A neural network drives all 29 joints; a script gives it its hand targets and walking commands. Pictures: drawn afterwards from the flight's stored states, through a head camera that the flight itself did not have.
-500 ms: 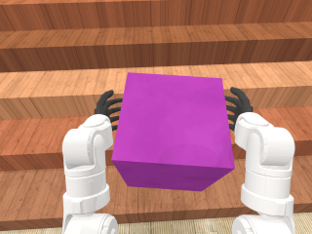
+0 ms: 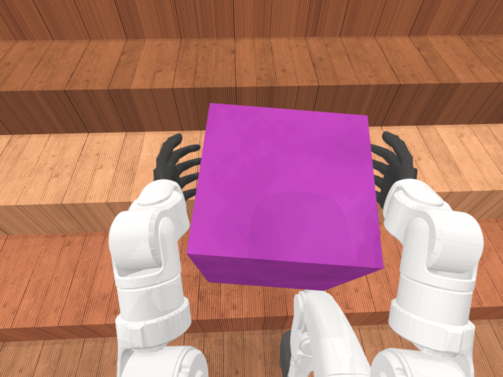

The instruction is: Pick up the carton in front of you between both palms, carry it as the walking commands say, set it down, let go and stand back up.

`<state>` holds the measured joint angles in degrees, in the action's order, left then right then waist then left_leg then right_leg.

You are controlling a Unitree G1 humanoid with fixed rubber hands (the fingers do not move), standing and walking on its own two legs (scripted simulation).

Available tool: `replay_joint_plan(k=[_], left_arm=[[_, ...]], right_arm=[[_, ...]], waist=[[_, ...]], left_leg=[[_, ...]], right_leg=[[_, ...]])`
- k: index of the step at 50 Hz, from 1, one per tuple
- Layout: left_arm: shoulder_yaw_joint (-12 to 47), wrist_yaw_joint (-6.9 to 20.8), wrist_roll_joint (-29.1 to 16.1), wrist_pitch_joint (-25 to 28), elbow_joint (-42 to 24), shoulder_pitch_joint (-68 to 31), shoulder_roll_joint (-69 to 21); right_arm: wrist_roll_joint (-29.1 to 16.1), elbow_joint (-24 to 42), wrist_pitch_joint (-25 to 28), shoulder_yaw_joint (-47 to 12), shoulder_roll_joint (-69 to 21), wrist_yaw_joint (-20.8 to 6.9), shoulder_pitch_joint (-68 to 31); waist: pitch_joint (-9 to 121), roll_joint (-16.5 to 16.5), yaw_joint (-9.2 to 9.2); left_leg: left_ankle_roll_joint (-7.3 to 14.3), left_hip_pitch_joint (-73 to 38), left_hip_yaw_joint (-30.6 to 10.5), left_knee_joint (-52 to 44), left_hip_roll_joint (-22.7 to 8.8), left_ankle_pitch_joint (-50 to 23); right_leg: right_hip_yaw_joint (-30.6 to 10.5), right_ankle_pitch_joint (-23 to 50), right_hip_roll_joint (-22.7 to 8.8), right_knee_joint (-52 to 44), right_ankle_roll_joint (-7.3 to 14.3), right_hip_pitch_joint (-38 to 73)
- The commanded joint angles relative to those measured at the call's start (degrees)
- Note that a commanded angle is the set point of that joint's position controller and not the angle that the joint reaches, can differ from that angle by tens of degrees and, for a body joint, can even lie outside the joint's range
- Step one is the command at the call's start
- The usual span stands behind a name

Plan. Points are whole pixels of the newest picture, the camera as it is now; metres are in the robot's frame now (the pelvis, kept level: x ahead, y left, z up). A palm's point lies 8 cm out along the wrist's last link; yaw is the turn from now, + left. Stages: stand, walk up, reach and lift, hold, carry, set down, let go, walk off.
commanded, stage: carry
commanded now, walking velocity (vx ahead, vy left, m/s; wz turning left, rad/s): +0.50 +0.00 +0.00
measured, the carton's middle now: (275, 211) +0.37 -0.02 +0.06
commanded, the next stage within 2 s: none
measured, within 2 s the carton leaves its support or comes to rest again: neither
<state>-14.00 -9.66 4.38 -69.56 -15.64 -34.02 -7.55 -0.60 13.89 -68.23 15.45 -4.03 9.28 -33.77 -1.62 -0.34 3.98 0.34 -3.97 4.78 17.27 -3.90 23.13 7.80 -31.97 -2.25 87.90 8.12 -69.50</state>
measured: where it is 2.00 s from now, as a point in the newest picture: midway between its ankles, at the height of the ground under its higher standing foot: (271, 61)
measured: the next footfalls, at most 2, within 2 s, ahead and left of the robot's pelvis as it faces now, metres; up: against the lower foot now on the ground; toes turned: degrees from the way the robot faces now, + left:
right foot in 0.02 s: +0.23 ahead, -0.10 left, +0.17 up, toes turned -4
left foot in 0.46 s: +0.49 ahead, +0.06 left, +0.34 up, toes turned +3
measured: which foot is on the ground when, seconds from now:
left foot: down 0.00-0.04, up 0.06-0.44, down 0.46-0.92, up 0.94-1.00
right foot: up 0.00-0.00, down 0.02-0.50, up 0.52-0.88, down 0.90-1.00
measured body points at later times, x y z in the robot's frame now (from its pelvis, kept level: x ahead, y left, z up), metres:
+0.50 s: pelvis +0.35 -0.03 +0.21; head +0.36 -0.06 +0.66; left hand +0.73 +0.10 +0.39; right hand +0.70 -0.20 +0.36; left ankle +0.45 +0.06 -0.40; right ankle +0.20 -0.09 -0.52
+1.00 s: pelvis +0.63 -0.14 +0.41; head +0.68 -0.14 +0.86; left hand +1.01 +0.03 +0.56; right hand +1.04 -0.27 +0.56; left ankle +0.50 +0.01 -0.19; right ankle +0.76 -0.24 -0.22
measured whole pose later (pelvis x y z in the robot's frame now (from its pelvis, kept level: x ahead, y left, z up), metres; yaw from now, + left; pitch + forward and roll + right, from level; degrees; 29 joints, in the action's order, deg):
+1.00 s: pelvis +0.63 -0.14 +0.41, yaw -5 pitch +3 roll -4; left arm -16.5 -13.3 4.4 -74.5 1.1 -47.5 -5.1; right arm 6.6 -2.5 -77.4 21.7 -1.2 7.8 -49.6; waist -1.8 -3.6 -9.9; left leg 2.2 23.8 -7.0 78.0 -3.5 7.7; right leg 9.7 -25.9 1.3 66.4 11.1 -48.7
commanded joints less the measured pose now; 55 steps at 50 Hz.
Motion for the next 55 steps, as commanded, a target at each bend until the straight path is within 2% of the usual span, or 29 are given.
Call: replay_joint_plan(k=[1, 2, 3, 6, 10, 13, 16, 18, 20, 22, 24, 25, 26, 27, 28, 29, 32, 35, 38, 41, 43, 44, 45, 46, 47, 48, 50, 52, 55], left_arm=[[40.20, 4.47, -16.31, 1.37, -4.23, -36.83, -43.99], [41.29, 5.19, -18.72, 1.63, -3.17, -34.27, -45.50], [45.27, 6.02, -22.79, 1.76, 0.02, -30.91, -49.06], [49.51, 8.72, -29.74, 4.05, -8.86, -46.20, -55.37], [51.39, 10.36, -31.50, 3.78, -4.34, -43.32, -53.93], [47.46, 10.55, -29.03, 2.82, 1.19, -40.52, -51.77], [42.33, 10.49, -26.00, 1.24, 8.70, -36.49, -47.34], [38.04, 10.10, -24.67, -1.08, 12.74, -35.92, -43.13], [35.43, 10.01, -24.86, -2.36, 12.46, -37.55, -45.28], [30.40, 8.90, -21.15, -3.49, 15.10, -34.77, -42.97], [25.75, 7.47, -17.04, -4.24, 12.77, -39.28, -39.53], [24.00, 6.93, -15.37, -4.29, 11.32, -41.26, -39.57], [22.83, 6.51, -12.99, -4.45, 11.81, -35.79, -38.45], [19.37, 5.95, -9.94, -4.41, 11.67, -35.15, -35.62], [18.60, 5.71, -7.97, -4.46, 15.38, -31.21, -36.39], [19.47, 5.77, -8.00, -3.64, 11.46, -35.52, -36.42], [17.66, 4.06, -4.67, -2.35, 9.79, -41.23, -29.64], [18.43, 2.89, -4.25, -4.03, 13.22, -39.30, -29.68], [19.99, 2.52, -6.42, -5.99, 11.49, -43.69, -31.85], [21.30, 2.19, -7.54, -8.75, 18.95, -42.04, -33.39], [24.11, 2.60, -11.30, -9.15, 14.55, -49.15, -37.59], [26.16, 3.45, -13.32, -9.55, 18.88, -46.63, -43.39], [28.22, 4.41, -16.49, -9.16, 16.11, -49.32, -46.60], [29.99, 5.59, -19.79, -8.71, 13.92, -53.32, -49.33], [32.92, 7.06, -24.18, -7.83, 16.63, -53.44, -53.98], [36.54, 8.60, -28.63, -6.28, 15.01, -55.89, -57.73], [38.16, 10.33, -32.57, -3.48, 5.07, -67.38, -61.43], [39.75, 10.56, -33.02, -3.17, 4.12, -67.45, -62.41], [39.78, 9.57, -31.03, -2.67, 3.91, -61.99, -59.06]], right_arm=[[-20.58, 6.93, -0.75, -42.17, -48.76, -8.17, -43.72], [-16.90, 4.60, -0.28, -40.90, -49.71, -7.94, -34.92], [-13.07, 1.20, 0.61, -35.48, -46.04, -7.40, -28.44], [-9.45, 6.50, 2.20, -35.26, -48.41, -6.64, -36.89], [-4.58, 2.56, 3.12, -34.13, -43.45, -6.43, -30.14], [-4.03, -2.19, 1.90, -36.25, -43.83, -6.65, -27.60], [-3.79, -5.72, 0.00, -35.03, -40.95, -6.32, -27.76], [-3.78, -5.35, -1.93, -33.18, -37.28, -4.74, -34.07], [-5.31, -3.52, -2.89, -33.35, -38.92, -2.78, -38.31], [-8.41, -3.27, -4.42, -34.63, -39.66, -1.94, -41.38], [-14.75, -1.93, -5.11, -39.59, -45.67, -2.95, -49.10], [-18.61, -0.38, -4.48, -42.21, -49.46, -3.87, -53.95], [-21.45, -1.79, -3.84, -42.46, -50.27, -4.76, -50.20], [-23.93, -2.44, -3.41, -43.30, -51.36, -5.48, -50.51], [-26.27, -0.13, -2.94, -45.53, -54.21, -5.91, -55.99], [-29.32, 3.10, -2.04, -46.86, -57.14, -6.47, -61.60], [-32.95, 1.66, -2.02, -45.60, -57.86, -7.99, -67.24], [-32.15, -1.55, -3.45, -40.49, -53.26, -7.54, -65.40], [-28.24, -5.60, -5.64, -36.15, -52.44, -7.56, -62.20], [-22.15, -13.75, -8.27, -29.96, -49.27, -7.70, -55.81], [-21.27, -11.64, -9.45, -28.64, -50.80, -8.15, -58.33], [-17.50, -12.73, -10.03, -25.75, -48.98, -7.66, -57.58], [-15.22, -11.82, -9.95, -24.92, -47.94, -7.22, -57.37], [-11.84, -13.13, -9.63, -23.67, -48.72, -7.15, -54.07], [-5.84, -14.36, -8.76, -18.78, -46.12, -6.57, -48.84], [-4.07, -14.68, -8.00, -17.33, -44.28, -6.20, -48.62], [-4.60, -7.40, -6.71, -21.71, -48.42, -5.98, -57.06], [-3.22, -10.16, -5.41, -21.43, -47.59, -5.70, -51.48], [-3.76, -8.63, -4.89, -24.51, -47.13, -5.81, -48.45]], waist=[[42.48, 1.71, -22.81], [52.73, 19.41, -13.13], [58.21, 8.32, -13.08], [38.24, 6.55, -9.90], [32.60, -1.57, -9.56], [27.23, -0.09, -12.27], [20.53, 2.24, -12.84], [11.20, 4.27, -9.05], [15.10, 6.24, -2.76], [28.15, 16.68, 1.40], [38.97, 12.39, 12.56], [39.19, -2.65, 9.31], [40.51, -14.25, 5.61], [44.54, -6.64, 4.75], [39.69, 3.54, 4.02], [31.84, 3.87, 4.63], [22.34, 8.22, 1.42], [20.21, -2.78, 3.54], [18.73, -4.15, 5.20], [16.85, -4.20, -2.00], [30.59, -17.71, -9.75], [38.40, -17.35, -15.63], [41.86, -10.06, -18.97], [38.81, 5.52, -15.77], [47.90, 11.84, -9.84], [48.26, 10.08, -10.38], [36.75, 11.60, -10.33], [35.17, 2.54, -9.61], [33.62, 2.58, -11.76]], left_leg=[[1.10, 25.20, -1.21, 61.38, 3.78, -57.09], [-2.20, 33.16, -11.53, 83.57, 14.29, -4.76], [1.16, 35.68, -19.37, 97.37, 14.13, -11.35], [2.48, 48.17, -16.06, 97.12, 8.69, -9.26], [5.87, 61.22, -8.80, 88.64, 4.62, -0.44], [6.60, 72.82, 0.39, 97.83, 5.43, 5.15], [8.51, 92.09, -2.05, 106.01, 2.40, 12.62], [7.78, 77.07, 4.17, 82.57, 0.37, 9.87], [8.70, 42.53, 10.56, 58.21, 4.65, -1.90], [8.94, 23.42, 15.22, 54.44, 10.00, -9.17], [11.01, 7.92, 3.69, 25.26, 10.83, -20.06], [19.71, 0.90, -20.99, 10.03, -0.53, -45.24], [28.32, -6.51, -42.18, 12.93, -13.80, -73.94], [29.32, -5.97, -49.76, 16.04, -14.81, -54.15], [24.75, -3.73, -46.32, 13.83, -11.68, -30.50], [19.64, -1.32, -43.18, 12.18, -10.27, -15.70], [14.29, 8.35, -30.27, 6.25, -11.17, -6.77], [16.59, 0.08, -23.28, 2.44, -11.82, -22.91], [15.77, -12.81, -23.08, -1.58, -14.66, -18.61], [9.96, 12.19, -0.44, -12.47, -7.06, -29.19], [10.48, 19.17, 5.85, 1.38, -6.65, -78.04], [9.31, 15.27, 7.48, 17.30, -6.47, -93.51], [6.19, 15.93, 5.17, 38.17, -2.62, -83.44], [0.63, 27.40, -0.07, 58.39, 4.48, -27.45], [0.82, 34.26, -10.97, 78.02, 8.71, -12.68], [1.74, 36.56, -15.67, 90.80, 7.61, -15.50], [4.89, 45.83, -14.32, 90.56, 5.17, -13.89], [7.04, 55.01, -13.54, 90.66, 3.16, -11.99], [7.19, 63.61, -12.05, 82.95, 1.35, -3.15]], right_leg=[[-15.72, 34.76, 5.49, -49.67, 4.47, 77.70], [-49.24, 56.58, -13.60, -52.70, 10.81, 83.81], [-57.15, 43.66, -12.74, -54.81, 15.46, 83.03], [-41.61, 38.18, -10.01, -57.00, 7.86, 72.00], [-30.14, 34.66, -9.17, -59.28, 7.44, 78.91], [-27.64, 52.41, -11.16, -63.70, 10.58, 83.46], [-26.40, 42.16, -12.76, -65.45, 9.76, 90.45], [-16.63, 38.82, -6.59, -77.67, 5.75, 70.01], [-4.31, 70.89, -3.24, -81.75, 4.24, 51.09], [0.19, 114.37, -6.61, -64.89, 4.45, 53.38], [-0.05, 118.69, -1.00, -25.23, -4.37, 59.83], [-6.01, 56.73, 6.84, 2.69, -9.57, 48.73], [-14.28, 14.61, 14.28, 30.66, -10.74, 30.48], [-24.40, 12.16, 9.61, 40.07, -6.12, 24.83], [-24.30, 11.61, 8.58, 35.48, -2.43, 17.39], [-23.63, 9.33, 5.73, 31.04, -0.82, 11.30], [-15.82, 11.99, 1.64, 20.32, -0.33, 13.00], [-7.41, 6.31, 0.30, 27.09, 0.26, -0.45], [-9.53, -5.53, -3.18, 31.70, 0.39, -19.58], [-1.73, 5.21, -5.87, -11.30, 1.07, 16.82], [8.60, 15.50, 5.70, -15.70, 1.34, 50.18], [7.91, 18.16, 8.75, -21.98, 1.96, 58.26], [0.48, 17.44, 10.33, -39.82, 2.41, 65.58], [-28.15, 27.58, -3.22, -59.47, 5.53, 69.39], [-53.12, 17.57, -13.46, -61.78, 11.01, 72.14], [-58.75, 4.17, -14.77, -65.72, 12.75, 67.87], [-46.23, 11.02, -10.91, -61.35, 9.31, 63.15], [-37.29, 11.60, -11.42, -57.57, 7.27, 68.30], [-32.99, 18.50, -12.42, -59.62, 8.13, 78.36]])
